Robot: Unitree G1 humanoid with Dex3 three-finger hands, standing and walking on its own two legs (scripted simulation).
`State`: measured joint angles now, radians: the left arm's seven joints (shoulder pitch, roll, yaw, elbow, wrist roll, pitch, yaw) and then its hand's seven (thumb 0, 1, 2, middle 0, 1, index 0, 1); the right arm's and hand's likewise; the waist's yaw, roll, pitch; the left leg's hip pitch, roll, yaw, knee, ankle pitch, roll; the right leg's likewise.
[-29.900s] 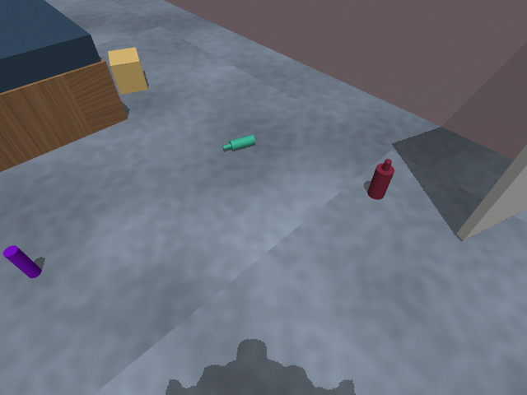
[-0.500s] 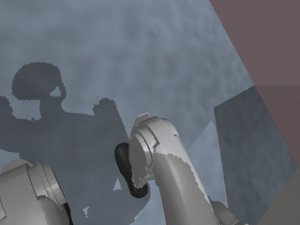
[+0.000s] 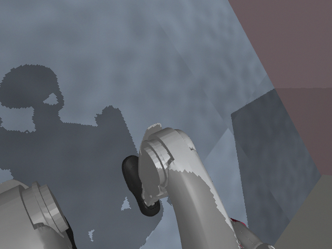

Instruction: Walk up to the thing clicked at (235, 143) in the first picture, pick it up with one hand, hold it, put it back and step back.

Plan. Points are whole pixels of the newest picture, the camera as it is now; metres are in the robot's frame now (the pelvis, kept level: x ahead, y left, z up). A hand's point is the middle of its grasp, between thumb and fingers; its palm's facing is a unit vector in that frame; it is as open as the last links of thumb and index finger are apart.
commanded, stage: open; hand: left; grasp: from above
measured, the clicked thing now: out of the picture +0.49 +0.34 -0.28
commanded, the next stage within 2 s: withdraw in 0.72 s
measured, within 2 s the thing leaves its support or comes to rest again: neither
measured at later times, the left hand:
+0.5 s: hand out of the picture +0.48 +0.30 -0.25, palm faces -0.47 -0.12 -0.87, open 12.5 cm
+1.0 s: hand out of the picture +0.50 +0.31 -0.24, palm faces -0.40 -0.13 -0.91, open 13.6 cm
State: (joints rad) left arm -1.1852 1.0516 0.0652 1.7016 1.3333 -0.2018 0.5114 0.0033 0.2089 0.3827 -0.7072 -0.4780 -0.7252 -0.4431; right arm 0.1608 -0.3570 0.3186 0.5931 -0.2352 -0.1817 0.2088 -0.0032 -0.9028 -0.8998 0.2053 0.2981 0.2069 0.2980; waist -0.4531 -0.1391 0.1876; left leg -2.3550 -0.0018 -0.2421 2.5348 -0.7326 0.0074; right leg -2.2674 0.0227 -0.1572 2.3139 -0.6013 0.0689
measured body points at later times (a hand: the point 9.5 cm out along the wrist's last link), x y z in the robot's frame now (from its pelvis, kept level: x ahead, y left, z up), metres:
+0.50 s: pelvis +0.00 +0.00 +0.00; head +0.29 +0.13 +0.32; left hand +0.51 +0.31 -0.20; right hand +0.03 -0.25 -0.04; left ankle +0.06 +0.12 -0.28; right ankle +0.13 -0.12 -0.28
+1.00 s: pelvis +0.00 +0.00 +0.01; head +0.29 +0.13 +0.32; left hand +0.52 +0.31 -0.19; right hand +0.03 -0.25 -0.04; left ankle +0.06 +0.12 -0.28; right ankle +0.13 -0.12 -0.28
